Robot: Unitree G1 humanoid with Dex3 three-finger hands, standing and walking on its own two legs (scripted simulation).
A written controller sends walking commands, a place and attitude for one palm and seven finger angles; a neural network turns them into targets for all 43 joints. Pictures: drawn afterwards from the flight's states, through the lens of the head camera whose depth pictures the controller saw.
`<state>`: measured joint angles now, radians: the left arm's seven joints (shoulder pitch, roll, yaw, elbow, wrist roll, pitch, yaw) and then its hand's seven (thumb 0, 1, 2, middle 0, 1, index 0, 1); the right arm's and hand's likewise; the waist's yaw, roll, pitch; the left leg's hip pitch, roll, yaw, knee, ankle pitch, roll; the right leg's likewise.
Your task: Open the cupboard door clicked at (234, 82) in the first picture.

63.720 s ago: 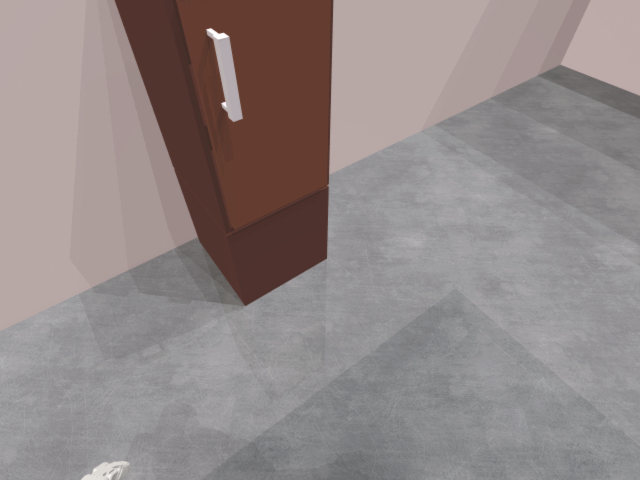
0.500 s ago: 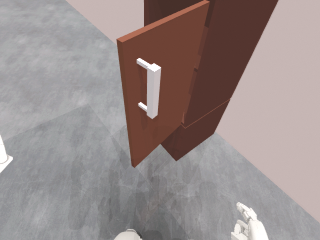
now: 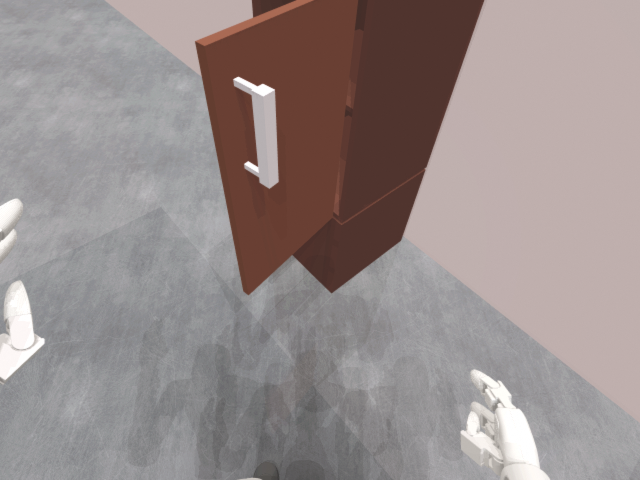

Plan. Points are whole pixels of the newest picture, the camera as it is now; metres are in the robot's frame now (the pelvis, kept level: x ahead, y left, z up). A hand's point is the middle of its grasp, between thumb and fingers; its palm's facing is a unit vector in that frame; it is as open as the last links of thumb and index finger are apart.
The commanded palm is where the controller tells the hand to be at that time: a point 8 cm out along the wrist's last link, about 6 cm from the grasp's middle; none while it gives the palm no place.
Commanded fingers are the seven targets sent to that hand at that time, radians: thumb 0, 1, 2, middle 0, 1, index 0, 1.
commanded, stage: stop stepping back and stand still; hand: left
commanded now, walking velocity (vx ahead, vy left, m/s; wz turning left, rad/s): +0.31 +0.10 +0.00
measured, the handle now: (256, 135) +0.57 +0.13 +0.11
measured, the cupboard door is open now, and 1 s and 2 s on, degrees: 100 100 100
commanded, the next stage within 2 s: let the arm hang, fingers relaxed in 0.56 s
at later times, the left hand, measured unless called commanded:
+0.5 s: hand out of the picture +0.12 +0.26 +0.17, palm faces +0.49 -0.73 -0.48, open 7.4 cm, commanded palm +0.06 +0.29 +0.18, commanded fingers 0.00 0.90 0.90 -0.20 -0.30 -0.20 -0.30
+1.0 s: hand out of the picture -0.03 +0.17 -0.17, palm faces +0.15 -0.97 -0.18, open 6.8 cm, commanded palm none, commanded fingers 0.00 0.90 0.90 -0.20 -0.30 -0.20 -0.30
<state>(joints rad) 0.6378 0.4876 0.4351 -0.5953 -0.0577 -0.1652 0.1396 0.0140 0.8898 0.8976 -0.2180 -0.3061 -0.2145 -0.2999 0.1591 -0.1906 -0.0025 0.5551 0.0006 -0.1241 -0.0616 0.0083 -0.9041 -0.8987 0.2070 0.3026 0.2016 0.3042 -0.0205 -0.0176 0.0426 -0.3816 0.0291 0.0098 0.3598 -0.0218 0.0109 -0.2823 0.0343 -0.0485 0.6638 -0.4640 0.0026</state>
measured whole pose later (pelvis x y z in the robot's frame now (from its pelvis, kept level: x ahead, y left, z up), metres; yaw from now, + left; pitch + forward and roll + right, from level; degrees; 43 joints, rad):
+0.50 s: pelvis -0.07 -0.01 -0.01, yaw +3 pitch -2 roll +1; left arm 0.53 0.40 0.42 -0.42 -0.01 -0.22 0.16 0.01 0.89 0.90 -0.22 -0.31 -0.21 -0.30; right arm 0.28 -0.20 0.00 0.67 0.00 -0.14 -0.08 0.01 -0.90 -0.90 0.21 0.30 0.20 0.30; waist -0.02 0.00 -0.03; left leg -0.25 0.05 0.03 0.63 -0.36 0.00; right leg -0.31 0.00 -0.08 0.60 -0.26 -0.05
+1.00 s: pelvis -0.08 -0.01 +0.00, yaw +7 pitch -1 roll +0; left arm 0.27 0.17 0.03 0.90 0.01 0.02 0.03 -0.05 1.02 0.90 -0.21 -0.30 -0.21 -0.30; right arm 0.26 -0.17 0.00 0.96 -0.03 0.02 -0.01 0.00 -0.91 -0.90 0.20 0.30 0.20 0.30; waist -0.02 -0.02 0.05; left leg -0.29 0.01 -0.02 0.54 -0.23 -0.01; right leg -0.26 0.03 0.01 0.53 -0.25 -0.02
